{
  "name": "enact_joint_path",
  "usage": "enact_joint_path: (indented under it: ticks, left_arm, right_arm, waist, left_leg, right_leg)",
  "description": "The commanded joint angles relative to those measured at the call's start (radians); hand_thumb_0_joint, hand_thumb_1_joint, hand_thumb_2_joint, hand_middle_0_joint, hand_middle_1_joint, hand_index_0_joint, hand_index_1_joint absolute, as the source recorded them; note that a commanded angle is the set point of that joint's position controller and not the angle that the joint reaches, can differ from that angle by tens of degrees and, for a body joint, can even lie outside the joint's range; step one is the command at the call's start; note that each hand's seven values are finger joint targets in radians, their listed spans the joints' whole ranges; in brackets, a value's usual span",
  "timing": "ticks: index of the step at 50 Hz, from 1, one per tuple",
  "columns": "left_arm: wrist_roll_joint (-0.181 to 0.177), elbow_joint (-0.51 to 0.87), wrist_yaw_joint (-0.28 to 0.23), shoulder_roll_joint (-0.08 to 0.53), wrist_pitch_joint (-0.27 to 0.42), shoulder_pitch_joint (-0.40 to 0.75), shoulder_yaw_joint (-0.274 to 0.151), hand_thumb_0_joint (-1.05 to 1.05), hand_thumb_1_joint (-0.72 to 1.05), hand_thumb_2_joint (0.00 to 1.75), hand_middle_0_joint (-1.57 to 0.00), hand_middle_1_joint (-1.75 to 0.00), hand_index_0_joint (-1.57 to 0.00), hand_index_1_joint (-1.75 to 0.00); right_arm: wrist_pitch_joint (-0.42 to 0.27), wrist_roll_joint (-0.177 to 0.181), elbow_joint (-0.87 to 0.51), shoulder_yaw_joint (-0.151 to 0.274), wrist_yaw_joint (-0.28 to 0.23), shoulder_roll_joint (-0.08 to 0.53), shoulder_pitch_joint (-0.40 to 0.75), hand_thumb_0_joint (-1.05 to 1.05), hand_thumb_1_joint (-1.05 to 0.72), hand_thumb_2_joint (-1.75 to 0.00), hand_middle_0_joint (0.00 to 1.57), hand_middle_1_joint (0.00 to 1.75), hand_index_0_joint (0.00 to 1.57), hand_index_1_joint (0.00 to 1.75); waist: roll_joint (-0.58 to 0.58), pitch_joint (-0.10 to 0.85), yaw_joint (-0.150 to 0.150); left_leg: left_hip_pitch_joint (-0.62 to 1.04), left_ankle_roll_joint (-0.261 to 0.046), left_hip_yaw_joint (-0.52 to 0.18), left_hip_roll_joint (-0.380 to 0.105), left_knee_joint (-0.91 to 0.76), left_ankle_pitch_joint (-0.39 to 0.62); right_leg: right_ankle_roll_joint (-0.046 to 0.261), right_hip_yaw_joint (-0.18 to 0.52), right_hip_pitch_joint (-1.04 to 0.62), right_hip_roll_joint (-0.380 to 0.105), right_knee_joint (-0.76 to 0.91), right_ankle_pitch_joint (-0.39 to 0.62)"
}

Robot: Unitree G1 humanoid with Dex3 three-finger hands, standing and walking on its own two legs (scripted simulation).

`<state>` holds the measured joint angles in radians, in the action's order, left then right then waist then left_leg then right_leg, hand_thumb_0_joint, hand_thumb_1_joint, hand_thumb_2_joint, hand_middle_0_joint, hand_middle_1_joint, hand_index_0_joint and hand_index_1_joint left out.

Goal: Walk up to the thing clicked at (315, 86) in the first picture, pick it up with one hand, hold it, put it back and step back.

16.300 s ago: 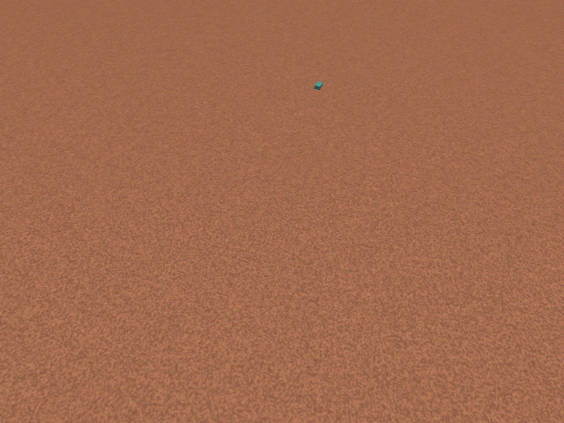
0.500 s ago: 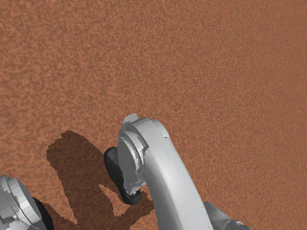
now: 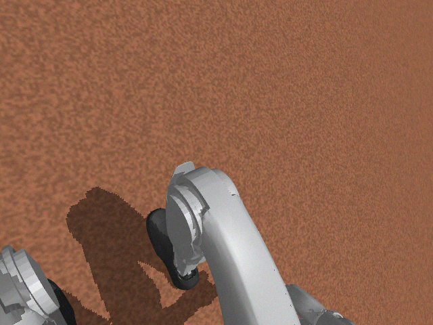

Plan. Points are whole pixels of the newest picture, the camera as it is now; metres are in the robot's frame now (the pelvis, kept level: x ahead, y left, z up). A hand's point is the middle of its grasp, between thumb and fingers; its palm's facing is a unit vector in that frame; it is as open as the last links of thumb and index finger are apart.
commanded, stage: close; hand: left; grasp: from above
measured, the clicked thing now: out of the picture +0.48 +0.29 -0.30
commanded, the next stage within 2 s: settle in 1.00 s
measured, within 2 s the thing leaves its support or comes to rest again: leaves its support in 1.42 s
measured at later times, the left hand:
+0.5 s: hand out of the picture +0.46 +0.29 -0.26, palm faces -0.48 -0.11 -0.87, open 9.1 cm
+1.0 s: hand out of the picture +0.46 +0.29 -0.26, palm faces -0.47 -0.08 -0.88, open 8.3 cm
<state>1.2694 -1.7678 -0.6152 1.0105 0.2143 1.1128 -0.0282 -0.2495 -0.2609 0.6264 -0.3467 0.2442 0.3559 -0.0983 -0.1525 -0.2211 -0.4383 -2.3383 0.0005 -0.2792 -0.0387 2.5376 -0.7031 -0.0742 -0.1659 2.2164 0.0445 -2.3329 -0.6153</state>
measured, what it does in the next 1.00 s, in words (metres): stands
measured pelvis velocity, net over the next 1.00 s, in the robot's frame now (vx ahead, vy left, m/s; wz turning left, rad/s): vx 0.00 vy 0.00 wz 0.00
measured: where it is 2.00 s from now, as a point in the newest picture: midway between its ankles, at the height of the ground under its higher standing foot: (128, 298)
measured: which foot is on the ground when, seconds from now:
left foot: down 0.00-1.00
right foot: down 0.00-1.00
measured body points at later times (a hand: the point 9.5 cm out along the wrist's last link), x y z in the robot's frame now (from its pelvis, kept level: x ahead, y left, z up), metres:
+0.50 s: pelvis +0.00 +0.00 +0.00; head +0.29 +0.13 +0.32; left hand +0.48 +0.29 -0.21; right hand +0.05 -0.24 -0.05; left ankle +0.07 +0.13 -0.27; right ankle +0.13 -0.12 -0.27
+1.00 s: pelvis +0.00 +0.00 +0.00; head +0.28 +0.13 +0.32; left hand +0.48 +0.29 -0.21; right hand +0.05 -0.24 -0.05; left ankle +0.07 +0.13 -0.27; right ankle +0.13 -0.12 -0.27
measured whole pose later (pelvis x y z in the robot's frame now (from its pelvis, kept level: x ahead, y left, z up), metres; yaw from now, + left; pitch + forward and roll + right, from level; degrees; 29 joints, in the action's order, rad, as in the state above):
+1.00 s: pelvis +0.00 +0.00 +0.00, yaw +0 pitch +27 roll -15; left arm 1.29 -1.71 -0.59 1.00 0.24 1.08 0.02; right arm -0.22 -0.27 0.62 -0.35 0.22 0.35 -0.10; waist -0.15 -0.21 -0.43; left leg -2.33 0.00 -0.28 -0.03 2.54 -0.71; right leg -0.07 -0.17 2.21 0.04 -2.33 -0.62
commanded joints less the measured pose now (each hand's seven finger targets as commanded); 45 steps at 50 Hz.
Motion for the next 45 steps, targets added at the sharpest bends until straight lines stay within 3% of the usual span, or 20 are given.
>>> enact_joint_path:
  ticks: [1,12,13,16,19,21,23,24,32,44,45]
  left_arm:
    - [-0.015,0.104,-0.025,0.191,-0.009,0.24,-0.001,0.0,-0.07,0.73,-0.3,-0.86,-0.37,-0.79]
    - [-0.012,0.121,0.002,0.165,0.013,0.197,0.011,0.0,0.11,0.66,-0.43,-0.81,-0.5,-0.73]
    - [-0.016,0.131,0.003,0.157,0.017,0.207,0.022,0.0,0.14,0.66,-0.44,-0.82,-0.52,-0.73]
    - [-0.011,0.154,-0.008,0.198,0.028,0.224,-0.005,0.0,0.18,0.63,-0.47,-0.8,-0.55,-0.71]
    - [0.0,0.138,-0.008,0.155,0.033,0.208,0.018,0.0,0.24,0.64,-0.53,-0.77,-0.61,-0.69]
    - [0.002,0.148,-0.015,0.186,0.038,0.214,0.01,0.0,0.28,0.63,-0.55,-0.76,-0.63,-0.68]
    - [0.014,0.144,-0.023,0.183,0.039,0.209,0.006,0.0,0.3,0.58,-0.57,-0.74,-0.65,-0.65]
    - [0.017,0.138,-0.024,0.169,0.039,0.212,0.024,0.0,0.32,0.56,-0.58,-0.74,-0.67,-0.64]
    - [0.011,0.141,-0.037,0.153,0.034,0.218,0.031,0.0,0.44,0.54,-0.68,-0.67,-0.77,-0.59]
    - [0.013,0.151,-0.014,0.133,0.035,0.207,0.048,0.0,0.58,0.52,-0.82,-0.6,-0.89,-0.53]
    - [0.013,0.141,-0.009,0.125,0.036,0.213,0.049,0.0,0.6,0.51,-0.83,-0.59,-0.9,-0.52]
  right_arm:
    - [0.004,0.007,0.018,0.094,-0.011,0.333,-0.19,0.0,-0.9,-0.9,0.2,0.3,0.2,0.3]
    - [0.021,-0.001,0.024,0.084,-0.01,0.317,-0.21,0.0,-0.9,-0.9,0.2,0.3,0.2,0.3]
    - [0.019,-0.001,0.018,0.082,-0.01,0.317,-0.202,0.0,-0.9,-0.9,0.2,0.3,0.2,0.3]
    - [0.025,0.0,0.024,0.085,-0.016,0.324,-0.215,0.0,-0.89,-0.9,0.2,0.3,0.2,0.3]
    - [0.022,-0.005,0.018,0.082,-0.013,0.317,-0.203,0.0,-0.9,-0.9,0.2,0.3,0.2,0.3]
    - [0.022,-0.005,0.014,0.083,-0.018,0.326,-0.19,0.0,-0.9,-0.9,0.2,0.3,0.2,0.3]
    - [0.027,-0.005,0.018,0.09,-0.022,0.326,-0.201,0.0,-0.89,-0.9,0.2,0.3,0.2,0.3]
    - [0.024,-0.006,0.01,0.085,-0.021,0.32,-0.188,0.0,-0.9,-0.9,0.2,0.3,0.2,0.3]
    - [0.021,-0.009,0.02,0.09,-0.029,0.322,-0.197,0.0,-0.9,-0.9,0.2,0.3,0.2,0.3]
    - [0.027,-0.009,0.01,0.09,-0.029,0.318,-0.18,0.0,-0.9,-0.9,0.2,0.3,0.2,0.3]
    - [0.027,-0.01,0.008,0.087,-0.026,0.321,-0.193,0.0,-0.9,-0.9,0.2,0.3,0.2,0.3]
  waist:
    - [0.525,0.625,-0.065]
    - [0.55,0.648,-0.06]
    - [0.543,0.641,-0.065]
    - [0.549,0.643,-0.055]
    - [0.542,0.636,-0.063]
    - [0.547,0.644,-0.056]
    - [0.545,0.647,-0.051]
    - [0.533,0.626,-0.059]
    - [0.522,0.64,-0.067]
    - [0.541,0.626,-0.061]
    - [0.542,0.608,-0.072]
  left_leg:
    - [0.456,-0.005,0.107,-0.022,-0.265,0.153]
    - [0.491,0.0,0.112,-0.021,-0.248,0.242]
    - [0.479,-0.003,0.116,-0.019,-0.243,0.228]
    - [0.475,-0.002,0.112,-0.018,-0.256,0.212]
    - [0.489,0.003,0.101,-0.022,-0.254,0.215]
    - [0.483,0.001,0.099,-0.021,-0.264,0.195]
    - [0.49,0.003,0.1,-0.021,-0.272,0.195]
    - [0.473,0.0,0.106,-0.019,-0.258,0.172]
    - [0.469,-0.001,0.099,-0.023,-0.266,0.174]
    - [0.48,0.004,0.099,-0.02,-0.275,0.175]
    - [0.478,0.003,0.094,-0.02,-0.274,0.175]
  right_leg:
    - [0.082,-0.116,-0.375,0.047,0.199,0.197]
    - [0.079,-0.124,-0.401,0.049,0.185,0.269]
    - [0.078,-0.123,-0.401,0.049,0.19,0.259]
    - [0.082,-0.124,-0.399,0.046,0.193,0.241]
    - [0.082,-0.131,-0.376,0.047,0.176,0.243]
    - [0.083,-0.13,-0.378,0.048,0.187,0.225]
    - [0.084,-0.128,-0.383,0.049,0.186,0.225]
    - [0.082,-0.124,-0.377,0.048,0.184,0.212]
    - [0.08,-0.126,-0.378,0.049,0.2,0.215]
    - [0.083,-0.126,-0.362,0.048,0.191,0.211]
    - [0.081,-0.13,-0.348,0.042,0.185,0.213]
